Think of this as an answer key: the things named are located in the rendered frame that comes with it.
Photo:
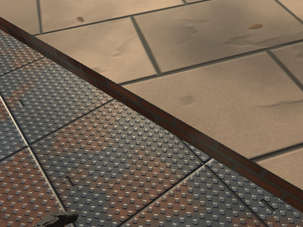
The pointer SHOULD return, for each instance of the robot left hand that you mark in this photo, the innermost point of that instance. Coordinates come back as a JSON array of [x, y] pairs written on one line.
[[57, 219]]

